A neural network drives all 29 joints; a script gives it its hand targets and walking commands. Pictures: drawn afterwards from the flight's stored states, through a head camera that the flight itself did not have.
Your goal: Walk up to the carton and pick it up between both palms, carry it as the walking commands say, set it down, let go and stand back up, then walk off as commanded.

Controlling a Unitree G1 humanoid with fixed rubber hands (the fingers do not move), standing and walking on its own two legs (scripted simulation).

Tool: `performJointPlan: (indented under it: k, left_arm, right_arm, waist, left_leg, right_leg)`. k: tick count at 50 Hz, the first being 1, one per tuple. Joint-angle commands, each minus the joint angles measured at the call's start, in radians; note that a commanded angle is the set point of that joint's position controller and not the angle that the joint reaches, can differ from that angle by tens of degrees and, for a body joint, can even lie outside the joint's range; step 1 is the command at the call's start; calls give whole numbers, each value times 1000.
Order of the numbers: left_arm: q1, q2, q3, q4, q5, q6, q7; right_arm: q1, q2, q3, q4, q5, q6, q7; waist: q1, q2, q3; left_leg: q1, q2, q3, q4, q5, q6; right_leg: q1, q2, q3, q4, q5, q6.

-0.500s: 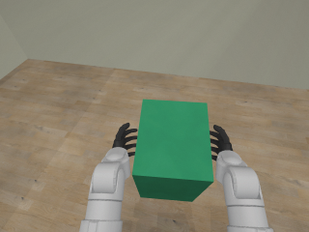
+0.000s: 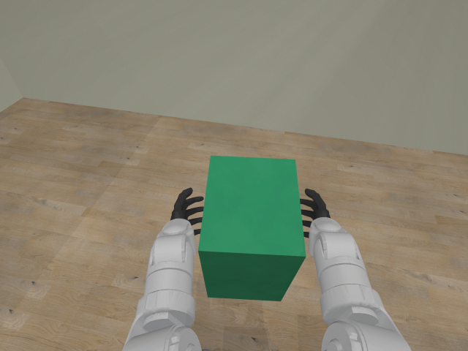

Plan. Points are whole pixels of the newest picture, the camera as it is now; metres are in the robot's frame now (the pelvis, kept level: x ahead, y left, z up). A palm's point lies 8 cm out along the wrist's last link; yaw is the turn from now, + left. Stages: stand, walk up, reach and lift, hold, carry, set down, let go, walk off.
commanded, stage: set down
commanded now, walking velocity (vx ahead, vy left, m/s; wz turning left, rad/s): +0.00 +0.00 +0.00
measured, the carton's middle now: (248, 233) +0.35 +0.05 -0.03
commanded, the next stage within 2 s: none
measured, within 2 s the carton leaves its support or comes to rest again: neither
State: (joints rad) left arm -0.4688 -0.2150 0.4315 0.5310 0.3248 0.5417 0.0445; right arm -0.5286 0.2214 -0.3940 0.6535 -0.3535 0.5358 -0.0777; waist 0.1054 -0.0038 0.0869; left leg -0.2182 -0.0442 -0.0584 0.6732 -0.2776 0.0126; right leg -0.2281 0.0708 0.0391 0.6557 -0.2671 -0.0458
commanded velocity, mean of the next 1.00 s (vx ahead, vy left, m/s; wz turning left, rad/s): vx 0.00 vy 0.00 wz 0.00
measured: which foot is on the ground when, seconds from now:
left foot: down 0.00-1.00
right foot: down 0.00-1.00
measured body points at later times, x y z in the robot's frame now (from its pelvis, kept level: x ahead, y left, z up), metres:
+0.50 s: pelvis +0.01 -0.02 -0.02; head +0.13 +0.01 +0.41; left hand +0.35 +0.15 -0.09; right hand +0.38 -0.11 -0.08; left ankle +0.07 +0.11 -0.72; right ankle +0.08 -0.10 -0.72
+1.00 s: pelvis +0.00 +0.00 -0.08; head +0.17 +0.01 +0.33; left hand +0.37 +0.18 -0.16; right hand +0.39 -0.08 -0.16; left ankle +0.07 +0.11 -0.72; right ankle +0.08 -0.10 -0.72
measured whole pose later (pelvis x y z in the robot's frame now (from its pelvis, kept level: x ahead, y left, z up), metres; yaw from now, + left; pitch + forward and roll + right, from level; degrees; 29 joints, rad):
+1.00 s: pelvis +0.00 +0.00 -0.08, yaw +2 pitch +22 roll +0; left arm -0.63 -0.08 0.36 0.75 0.18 0.08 0.04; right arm -0.62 0.15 -0.28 0.77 -0.21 0.09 -0.20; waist 0.06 -0.02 0.01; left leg -1.12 -0.10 -0.08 1.13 -0.39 0.00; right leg -1.13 0.12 0.07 1.12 -0.37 -0.02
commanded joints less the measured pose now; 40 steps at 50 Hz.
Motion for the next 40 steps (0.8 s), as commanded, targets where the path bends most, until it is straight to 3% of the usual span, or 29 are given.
performJointPlan:
  k: [1, 4, 5, 6, 7, 9, 10, 12, 13, 15, 17, 19, 21, 22, 23, 24, 25, 26, 27, 28, 29, 31, 32, 33, 35, 36, 37, 38, 40]
  left_arm:
    - [-762, -1018, -480, 64, -148, -26, -184]
    - [-882, -951, -447, 50, -166, -61, -164]
    - [-833, -964, -434, 61, -159, -77, -155]
    - [-846, -960, -401, 106, -146, -91, -147]
    - [-847, -945, -417, 109, -154, -118, -140]
    - [-702, -918, -314, 208, -106, -150, -139]
    - [-702, -921, -357, 166, -118, -177, -130]
    - [-713, -868, -324, 158, -94, -218, -149]
    - [-703, -837, -360, 162, -106, -246, -153]
    - [-572, -889, -369, 220, -88, -268, -155]
    - [-566, -925, -473, 118, -112, -304, -153]
    - [-598, -872, -512, 47, -119, -348, -157]
    - [-584, -840, -573, 43, -110, -383, -155]
    - [-574, -800, -563, -2, -124, -413, -147]
    - [-621, -805, -609, -13, -129, -427, -141]
    - [-575, -784, -603, 4, -105, -430, -131]
    - [-629, -756, -638, -60, -137, -463, -129]
    - [-537, -745, -597, 11, -110, -461, -119]
    - [-623, -720, -658, -63, -151, -486, -122]
    - [-587, -695, -624, -13, -143, -488, -121]
    - [-550, -739, -649, 9, -155, -490, -122]
    - [-579, -759, -650, 7, -193, -500, -127]
    - [-629, -712, -651, -5, -212, -509, -136]
    - [-628, -754, -650, 23, -223, -499, -137]
    - [-615, -744, -645, 67, -206, -495, -138]
    - [-573, -700, -594, 74, -209, -506, -135]
    - [-637, -688, -572, 67, -208, -508, -145]
    - [-603, -718, -603, 87, -216, -502, -148]
    - [-687, -643, -528, 114, -222, -497, -163]
  right_arm:
    - [-654, 824, 235, 131, 79, -94, 279]
    - [-778, 843, 258, 175, 134, -121, 270]
    - [-746, 854, 282, 123, 134, -136, 271]
    - [-810, 878, 302, 135, 138, -148, 261]
    - [-828, 850, 315, 91, 139, -174, 252]
    - [-760, 906, 352, 112, 112, -192, 236]
    - [-711, 887, 338, 108, 93, -213, 237]
    - [-733, 949, 389, 90, 100, -240, 205]
    - [-644, 949, 375, 129, 81, -249, 193]
    - [-621, 959, 431, 48, 89, -287, 172]
    - [-592, 945, 475, -5, 115, -332, 158]
    - [-576, 995, 553, -3, 161, -359, 133]
    - [-471, 1008, 539, 23, 148, -385, 118]
    - [-510, 1032, 617, 39, 193, -406, 114]
    - [-556, 1010, 610, -7, 199, -426, 107]
    - [-491, 1004, 609, 52, 209, -430, 109]
    - [-484, 1000, 633, 24, 213, -454, 99]
    - [-501, 960, 618, 40, 207, -461, 91]
    - [-462, 975, 630, 50, 228, -467, 85]
    - [-506, 945, 647, 34, 205, -476, 62]
    - [-454, 944, 631, 69, 186, -476, 63]
    - [-496, 906, 669, 0, 203, -499, 43]
    - [-539, 898, 646, -30, 198, -505, 22]
    - [-517, 882, 655, -11, 203, -507, 17]
    - [-463, 883, 610, 26, 161, -504, 0]
    - [-489, 896, 623, 9, 173, -507, -1]
    - [-466, 880, 596, 40, 136, -503, -11]
    - [-481, 841, 588, -13, 136, -507, -12]
    - [-509, 833, 551, 51, 122, -484, -18]
  waist:
    - [-148, 223, -234]
    - [-86, 159, -234]
    - [-113, 138, -244]
    - [-69, 86, -281]
    - [-86, 53, -302]
    - [-20, -81, -378]
    - [-71, -95, -414]
    - [-5, -150, -529]
    - [-55, -215, -527]
    - [-6, -203, -616]
    - [-39, -84, -718]
    - [15, -36, -810]
    - [-27, 13, -838]
    - [85, 50, -897]
    - [52, 72, -925]
    - [74, 98, -867]
    - [52, 101, -941]
    - [86, 124, -903]
    - [65, 128, -944]
    - [74, 88, -952]
    - [27, 81, -921]
    - [42, 67, -952]
    - [-11, 7, -998]
    - [-17, 43, -954]
    - [-70, 15, -930]
    - [-26, -36, -922]
    - [-79, -77, -851]
    - [-93, -58, -913]
    - [-113, -174, -780]
  left_leg:
    - [-9, 42, -165, -310, -444, -32]
    - [-90, 34, -105, -270, -348, -20]
    - [-85, 34, -119, -249, -287, -12]
    - [-87, 27, -102, -212, -279, 5]
    - [-71, 14, -90, -178, -212, 0]
    - [-98, -10, -56, -114, -86, 19]
    - [-64, -11, -65, -102, -64, 8]
    - [-133, -33, -31, -33, 14, 35]
    - [-141, -28, -35, -22, 33, 38]
    - [-134, -42, -31, 13, 139, 35]
    - [-105, -54, -49, 54, 279, 13]
    - [-172, -64, -36, 73, 354, 20]
    - [-228, -68, -37, 120, 375, 10]
    - [-281, -77, -23, 135, 375, -2]
    - [-274, -82, -30, 162, 385, -1]
    - [-303, -80, -19, 156, 401, -8]
    - [-284, -87, -28, 183, 422, -15]
    - [-328, -86, -10, 197, 363, -20]
    - [-335, -88, -1, 221, 325, -23]
    - [-431, -87, 8, 248, 293, -20]
    - [-401, -92, -1, 235, 262, -19]
    - [-423, -91, 9, 244, 247, -26]
    - [-465, -90, 2, 281, 209, -16]
    - [-447, -93, -4, 262, 215, -16]
    - [-491, -96, -5, 285, 176, -19]
    - [-528, -92, 0, 293, 156, -9]
    - [-590, -96, -10, 297, 133, -6]
    - [-560, -95, -3, 312, 143, -11]
    - [-665, -92, -10, 324, 21, 8]
  right_leg:
    - [11, 36, 32, -54, -113, -52]
    - [69, 13, 56, -69, -119, -33]
    - [19, 8, 63, -57, -86, -41]
    - [18, -3, 85, -68, -160, -41]
    - [-25, -4, 82, -63, -125, -37]
    - [-44, -24, 115, -71, -147, -34]
    - [-103, -4, 95, -43, -97, -31]
    - [-78, -18, 117, -39, -59, -4]
    - [-87, -5, 105, -30, -11, 11]
    - [-82, 5, 104, 8, 103, 11]
    - [-130, 21, 107, 57, 241, -1]
    - [-50, 11, 115, 83, 336, 16]
    - [-119, 19, 117, 114, 390, 12]
    - [-88, 7, 151, 124, 414, 10]
    - [-142, 21, 140, 159, 397, 9]
    - [-180, 25, 140, 153, 396, 12]
    - [-157, 33, 155, 161, 434, 9]
    - [-187, 18, 157, 175, 379, 11]
    - [-188, 25, 156, 195, 352, 17]
    - [-150, 18, 166, 214, 365, 21]
    - [-196, 32, 141, 214, 301, 19]
    - [-164, 41, 144, 216, 292, 19]
    - [-180, 37, 147, 232, 264, 36]
    - [-172, 36, 147, 225, 254, 24]
    - [-225, 41, 134, 237, 227, 30]
    - [-225, 44, 123, 258, 206, 43]
    - [-253, 46, 138, 239, 195, 43]
    - [-272, 67, 108, 270, 215, 41]
    - [-329, 58, 118, 254, 57, 58]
